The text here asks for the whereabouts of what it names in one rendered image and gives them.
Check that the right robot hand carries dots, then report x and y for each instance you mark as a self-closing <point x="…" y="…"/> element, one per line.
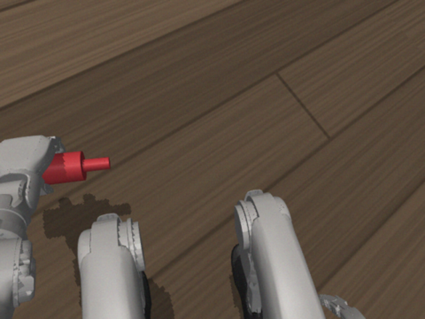
<point x="339" y="307"/>

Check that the left robot arm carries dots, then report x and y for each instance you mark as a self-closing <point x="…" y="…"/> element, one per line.
<point x="19" y="196"/>

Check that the right robot foot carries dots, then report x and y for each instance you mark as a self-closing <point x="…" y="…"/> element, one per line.
<point x="241" y="284"/>

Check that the bottle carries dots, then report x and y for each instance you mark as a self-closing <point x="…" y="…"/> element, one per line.
<point x="72" y="166"/>

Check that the left robot hand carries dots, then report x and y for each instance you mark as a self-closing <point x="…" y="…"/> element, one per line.
<point x="32" y="153"/>

